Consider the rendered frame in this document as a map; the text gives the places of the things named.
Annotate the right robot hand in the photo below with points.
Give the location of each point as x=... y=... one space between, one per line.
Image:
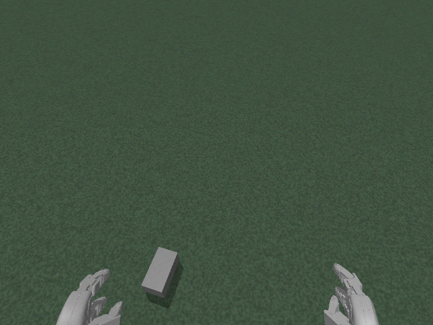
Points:
x=358 y=308

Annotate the carton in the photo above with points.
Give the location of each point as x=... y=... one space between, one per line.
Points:
x=160 y=272

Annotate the left robot hand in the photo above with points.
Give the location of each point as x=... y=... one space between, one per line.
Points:
x=79 y=308

